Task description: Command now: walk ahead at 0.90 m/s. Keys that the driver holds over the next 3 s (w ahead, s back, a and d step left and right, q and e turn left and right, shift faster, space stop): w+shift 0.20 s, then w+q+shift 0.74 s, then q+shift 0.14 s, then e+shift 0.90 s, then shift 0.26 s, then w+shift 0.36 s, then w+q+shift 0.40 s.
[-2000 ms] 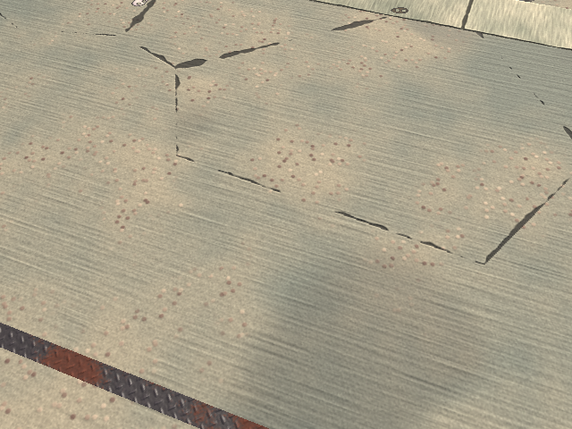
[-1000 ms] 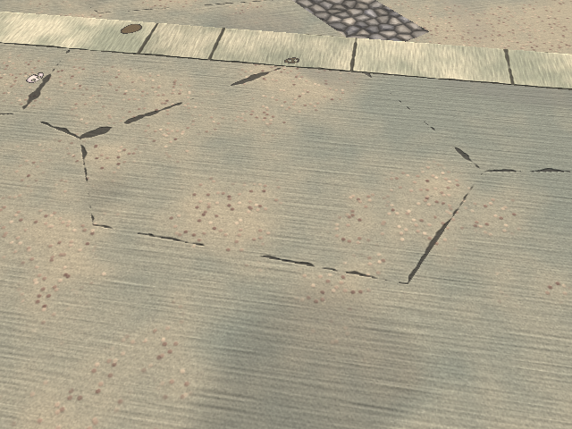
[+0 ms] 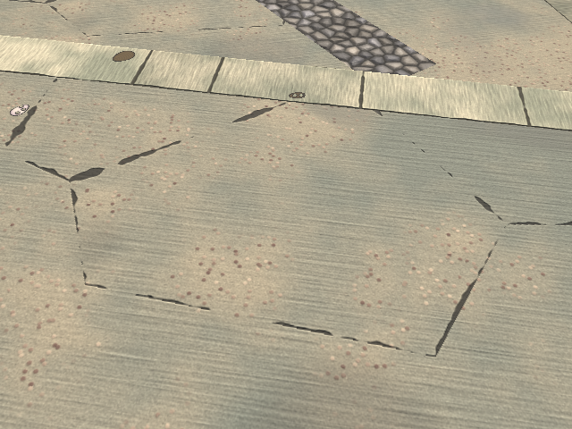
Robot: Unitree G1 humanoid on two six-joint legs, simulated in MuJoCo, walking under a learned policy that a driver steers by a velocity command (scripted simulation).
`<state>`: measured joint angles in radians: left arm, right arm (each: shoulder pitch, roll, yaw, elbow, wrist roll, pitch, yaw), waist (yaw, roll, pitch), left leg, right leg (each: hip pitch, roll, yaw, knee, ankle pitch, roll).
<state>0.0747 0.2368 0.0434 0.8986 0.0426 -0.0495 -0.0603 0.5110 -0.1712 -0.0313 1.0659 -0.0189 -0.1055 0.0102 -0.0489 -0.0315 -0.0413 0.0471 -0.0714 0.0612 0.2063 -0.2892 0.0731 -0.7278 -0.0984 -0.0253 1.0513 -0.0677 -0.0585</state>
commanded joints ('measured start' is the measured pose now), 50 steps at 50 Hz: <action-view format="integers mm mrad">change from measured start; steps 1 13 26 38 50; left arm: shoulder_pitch -208 325 323 121 -151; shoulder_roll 27 224 58 110 75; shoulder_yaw -7 76 5 -5 -47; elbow -118 -18 73 -204 -356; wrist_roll -9 8 -29 -9 -9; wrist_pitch -5 -23 -111 -107 -38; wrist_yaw -5 45 54 62 50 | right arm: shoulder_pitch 27 7 -465 -118 -51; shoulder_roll -116 -140 -58 -253 -293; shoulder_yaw -15 -22 5 -89 -102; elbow -43 -107 -324 -215 -238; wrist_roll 5 48 12 -16 26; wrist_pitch -25 -17 68 86 30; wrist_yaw -5 -10 55 -4 2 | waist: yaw -3 171 37 -4 -48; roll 63 -76 -2 -57 70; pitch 234 -294 223 31 83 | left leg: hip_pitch -105 -746 -720 65 -227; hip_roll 229 55 161 316 33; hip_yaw -162 -177 76 -798 -385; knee -222 1324 706 -16 145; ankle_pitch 153 -52 402 -238 726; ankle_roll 104 68 62 373 129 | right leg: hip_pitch -110 1134 548 -163 319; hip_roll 14 -292 -31 45 106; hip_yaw -59 847 -248 123 -6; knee -189 -830 -965 491 -509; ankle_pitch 77 -839 454 -283 162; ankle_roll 13 -245 57 46 82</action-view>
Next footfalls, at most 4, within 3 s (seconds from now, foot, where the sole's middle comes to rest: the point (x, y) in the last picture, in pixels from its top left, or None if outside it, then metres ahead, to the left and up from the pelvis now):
0.22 right None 0.38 -0.09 -0.78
0.68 left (248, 334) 0.79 0.07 -0.78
1.08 right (233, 207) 1.25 0.12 -0.78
1.46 left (163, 227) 1.17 0.33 -0.78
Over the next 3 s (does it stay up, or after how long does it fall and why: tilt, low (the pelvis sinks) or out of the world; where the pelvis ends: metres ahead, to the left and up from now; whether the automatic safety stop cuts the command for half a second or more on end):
stays up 1.48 0.11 0.00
